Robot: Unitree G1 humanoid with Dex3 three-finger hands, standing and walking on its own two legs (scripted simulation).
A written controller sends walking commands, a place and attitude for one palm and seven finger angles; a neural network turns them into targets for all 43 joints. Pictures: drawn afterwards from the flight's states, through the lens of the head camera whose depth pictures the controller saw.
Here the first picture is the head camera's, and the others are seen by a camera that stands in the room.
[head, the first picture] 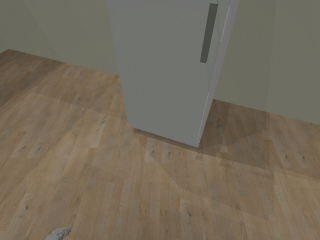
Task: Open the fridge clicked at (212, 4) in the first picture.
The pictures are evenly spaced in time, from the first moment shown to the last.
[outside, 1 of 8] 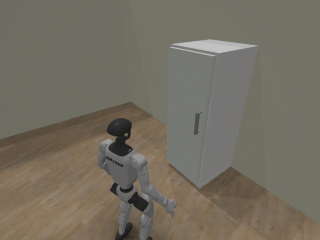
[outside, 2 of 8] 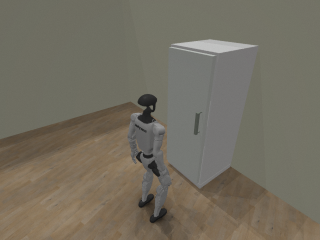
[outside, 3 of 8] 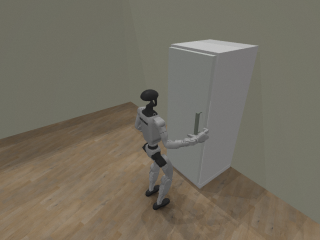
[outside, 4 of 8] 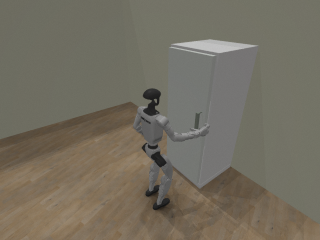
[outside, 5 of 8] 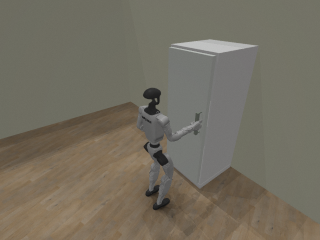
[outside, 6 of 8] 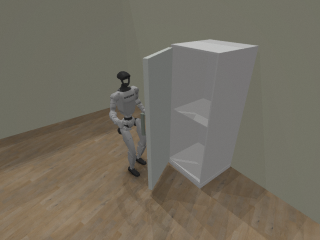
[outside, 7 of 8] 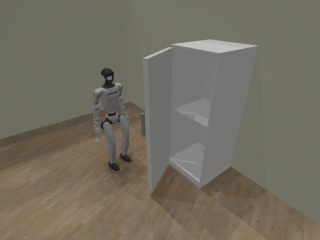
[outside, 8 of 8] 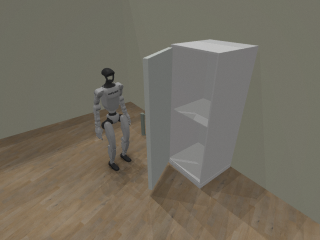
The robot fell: no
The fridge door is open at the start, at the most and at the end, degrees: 0 64 61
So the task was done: yes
